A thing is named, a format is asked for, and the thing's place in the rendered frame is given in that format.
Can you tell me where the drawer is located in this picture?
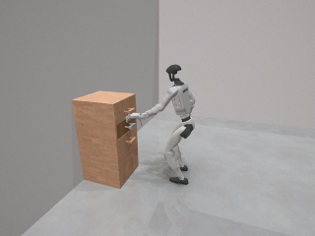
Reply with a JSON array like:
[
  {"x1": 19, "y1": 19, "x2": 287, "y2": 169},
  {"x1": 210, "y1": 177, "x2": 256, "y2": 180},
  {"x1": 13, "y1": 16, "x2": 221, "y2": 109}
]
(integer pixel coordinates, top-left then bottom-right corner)
[{"x1": 116, "y1": 118, "x2": 136, "y2": 140}]

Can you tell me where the robot left upper arm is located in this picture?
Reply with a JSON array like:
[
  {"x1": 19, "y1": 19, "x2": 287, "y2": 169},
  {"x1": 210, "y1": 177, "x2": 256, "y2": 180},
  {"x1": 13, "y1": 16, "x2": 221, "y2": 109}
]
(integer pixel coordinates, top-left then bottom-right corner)
[{"x1": 158, "y1": 87, "x2": 179, "y2": 112}]

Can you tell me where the robot left shin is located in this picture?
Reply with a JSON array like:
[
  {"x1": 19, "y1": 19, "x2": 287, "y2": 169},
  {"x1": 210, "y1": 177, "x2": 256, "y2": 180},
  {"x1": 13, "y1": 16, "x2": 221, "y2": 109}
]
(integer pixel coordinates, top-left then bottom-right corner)
[{"x1": 163, "y1": 151, "x2": 184, "y2": 180}]

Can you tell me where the right robot forearm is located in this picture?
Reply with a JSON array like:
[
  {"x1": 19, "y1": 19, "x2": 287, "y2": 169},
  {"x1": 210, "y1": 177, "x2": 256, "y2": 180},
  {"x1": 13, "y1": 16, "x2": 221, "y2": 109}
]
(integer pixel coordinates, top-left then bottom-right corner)
[{"x1": 188, "y1": 103, "x2": 195, "y2": 117}]

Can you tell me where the robot head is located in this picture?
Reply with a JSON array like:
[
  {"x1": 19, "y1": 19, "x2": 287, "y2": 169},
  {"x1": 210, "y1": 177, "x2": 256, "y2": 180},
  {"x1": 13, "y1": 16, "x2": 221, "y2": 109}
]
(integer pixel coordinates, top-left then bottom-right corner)
[{"x1": 165, "y1": 64, "x2": 184, "y2": 87}]

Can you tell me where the left robot hand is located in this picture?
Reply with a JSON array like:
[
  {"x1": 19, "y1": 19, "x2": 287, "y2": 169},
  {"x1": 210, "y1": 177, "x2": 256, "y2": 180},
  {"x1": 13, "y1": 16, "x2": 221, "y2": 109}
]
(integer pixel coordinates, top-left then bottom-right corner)
[{"x1": 125, "y1": 113, "x2": 143, "y2": 127}]

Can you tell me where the robot right upper arm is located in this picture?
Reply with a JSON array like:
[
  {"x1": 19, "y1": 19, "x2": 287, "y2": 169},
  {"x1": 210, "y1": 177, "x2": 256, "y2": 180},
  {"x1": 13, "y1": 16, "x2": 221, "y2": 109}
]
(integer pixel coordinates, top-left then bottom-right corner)
[{"x1": 184, "y1": 83, "x2": 196, "y2": 105}]

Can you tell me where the handle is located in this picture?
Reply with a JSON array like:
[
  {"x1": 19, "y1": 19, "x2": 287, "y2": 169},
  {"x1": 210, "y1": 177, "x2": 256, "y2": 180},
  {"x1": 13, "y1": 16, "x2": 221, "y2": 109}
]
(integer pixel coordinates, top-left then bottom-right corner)
[
  {"x1": 129, "y1": 137, "x2": 137, "y2": 144},
  {"x1": 125, "y1": 123, "x2": 136, "y2": 129},
  {"x1": 128, "y1": 108, "x2": 136, "y2": 114}
]

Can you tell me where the cabinet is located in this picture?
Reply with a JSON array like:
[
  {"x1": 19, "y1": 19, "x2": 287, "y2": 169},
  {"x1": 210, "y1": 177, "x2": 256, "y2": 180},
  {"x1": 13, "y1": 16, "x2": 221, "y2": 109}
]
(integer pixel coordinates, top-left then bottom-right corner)
[{"x1": 72, "y1": 90, "x2": 139, "y2": 189}]

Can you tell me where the left robot forearm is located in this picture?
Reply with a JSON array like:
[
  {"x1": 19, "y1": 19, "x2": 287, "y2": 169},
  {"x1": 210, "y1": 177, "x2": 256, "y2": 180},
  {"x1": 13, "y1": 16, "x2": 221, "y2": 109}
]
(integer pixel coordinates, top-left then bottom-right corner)
[{"x1": 139, "y1": 104, "x2": 161, "y2": 120}]

